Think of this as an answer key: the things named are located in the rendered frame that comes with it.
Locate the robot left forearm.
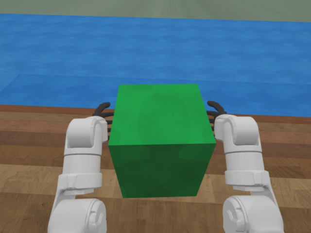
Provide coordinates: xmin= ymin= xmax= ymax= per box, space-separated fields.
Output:
xmin=48 ymin=116 xmax=108 ymax=233

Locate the left robot upper arm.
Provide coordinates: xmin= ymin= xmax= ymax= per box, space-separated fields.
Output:
xmin=49 ymin=199 xmax=107 ymax=233

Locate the left robot hand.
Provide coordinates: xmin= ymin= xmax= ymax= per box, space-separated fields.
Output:
xmin=92 ymin=102 xmax=114 ymax=140

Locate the right robot upper arm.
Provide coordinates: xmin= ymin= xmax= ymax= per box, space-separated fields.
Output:
xmin=223 ymin=195 xmax=284 ymax=233

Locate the carton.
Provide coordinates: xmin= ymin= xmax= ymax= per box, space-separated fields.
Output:
xmin=108 ymin=84 xmax=216 ymax=198

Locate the robot right forearm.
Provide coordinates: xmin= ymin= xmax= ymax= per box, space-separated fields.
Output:
xmin=214 ymin=114 xmax=284 ymax=227

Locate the right robot hand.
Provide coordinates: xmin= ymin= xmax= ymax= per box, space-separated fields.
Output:
xmin=206 ymin=101 xmax=227 ymax=136

